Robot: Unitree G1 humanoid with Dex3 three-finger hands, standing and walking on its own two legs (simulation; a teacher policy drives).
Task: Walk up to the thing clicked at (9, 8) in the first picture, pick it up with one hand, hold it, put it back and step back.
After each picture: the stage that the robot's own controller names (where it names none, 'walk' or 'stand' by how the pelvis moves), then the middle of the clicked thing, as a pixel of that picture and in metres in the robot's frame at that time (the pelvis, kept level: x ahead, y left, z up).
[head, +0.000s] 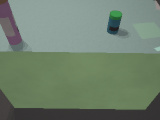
stand; (7, 21) +0.68 +0.37 +0.04
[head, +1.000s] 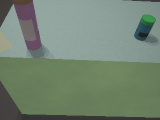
walk; (28, 23) +0.59 +0.22 +0.08
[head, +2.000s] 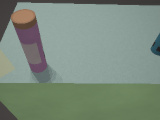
stand; (32, 45) +0.45 +0.20 +0.07
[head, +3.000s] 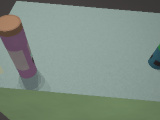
stand; (19, 51) +0.41 +0.24 +0.06
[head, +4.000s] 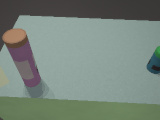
stand; (25, 61) +0.42 +0.23 +0.04
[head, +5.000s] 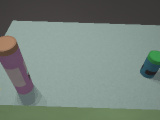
stand; (16, 68) +0.39 +0.25 +0.04
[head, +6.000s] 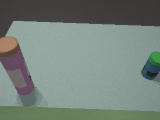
stand; (17, 69) +0.39 +0.25 +0.04
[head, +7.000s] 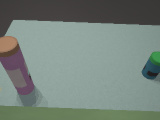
stand; (17, 69) +0.38 +0.25 +0.04
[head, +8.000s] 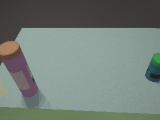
rise first; (20, 72) +0.38 +0.27 +0.04
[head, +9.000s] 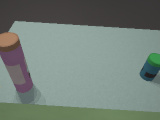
go down; (16, 66) +0.40 +0.25 +0.05
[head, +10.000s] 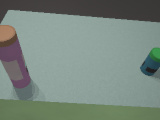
go down; (13, 61) +0.40 +0.25 +0.06
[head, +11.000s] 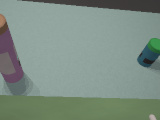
close in; (4, 53) +0.41 +0.24 +0.08
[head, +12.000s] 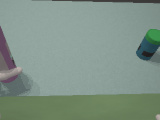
close; out of the picture +0.40 +0.26 +0.10
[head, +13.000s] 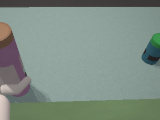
lift; (9, 66) +0.34 +0.22 +0.12
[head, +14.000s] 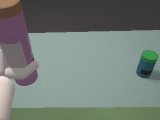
lift; (16, 47) +0.32 +0.18 +0.25
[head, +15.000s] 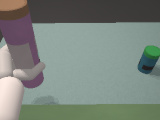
hold; (23, 49) +0.34 +0.17 +0.20
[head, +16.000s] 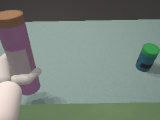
hold; (20, 57) +0.35 +0.19 +0.16
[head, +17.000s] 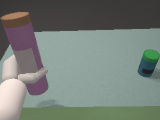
hold; (28, 57) +0.35 +0.18 +0.18
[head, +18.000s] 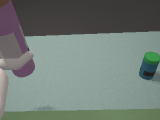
crouch; (10, 39) +0.33 +0.19 +0.27
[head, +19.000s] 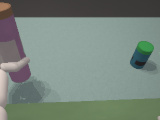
lower; (10, 47) +0.41 +0.22 +0.14
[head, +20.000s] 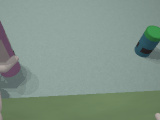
lower; out of the picture +0.42 +0.24 +0.11
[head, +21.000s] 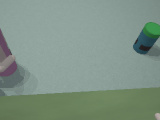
lower; out of the picture +0.42 +0.25 +0.11
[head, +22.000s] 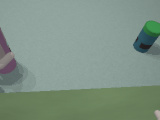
lower; out of the picture +0.43 +0.25 +0.11
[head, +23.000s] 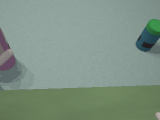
rest; out of the picture +0.43 +0.26 +0.11
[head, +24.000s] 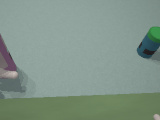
withdraw; out of the picture +0.41 +0.26 +0.10
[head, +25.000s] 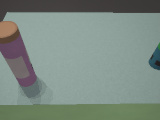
sink last; (17, 58) +0.39 +0.23 +0.08
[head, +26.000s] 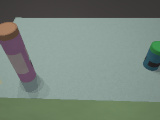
stand; (18, 56) +0.43 +0.27 +0.07
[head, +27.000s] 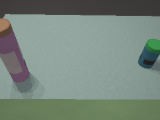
stand; (11, 54) +0.42 +0.26 +0.08
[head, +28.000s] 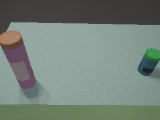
stand; (20, 63) +0.42 +0.25 +0.04
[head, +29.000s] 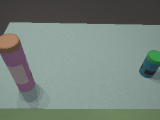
stand; (18, 66) +0.40 +0.24 +0.04
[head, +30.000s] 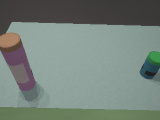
stand; (19, 65) +0.41 +0.24 +0.04
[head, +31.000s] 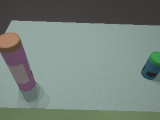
stand; (19, 65) +0.40 +0.24 +0.04
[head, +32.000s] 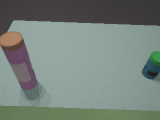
stand; (21, 64) +0.41 +0.24 +0.04
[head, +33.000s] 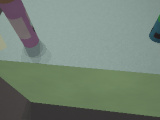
walk; (20, 20) +0.54 +0.25 +0.06
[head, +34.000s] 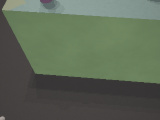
walk; out of the picture +0.83 +0.19 +0.08
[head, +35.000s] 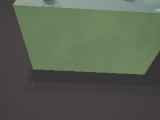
stand; out of the picture +1.07 +0.27 +0.06
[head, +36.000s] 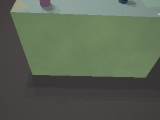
stand; out of the picture +1.01 +0.25 +0.05
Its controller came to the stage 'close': yes
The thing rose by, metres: 0.24
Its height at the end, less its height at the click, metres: +0.00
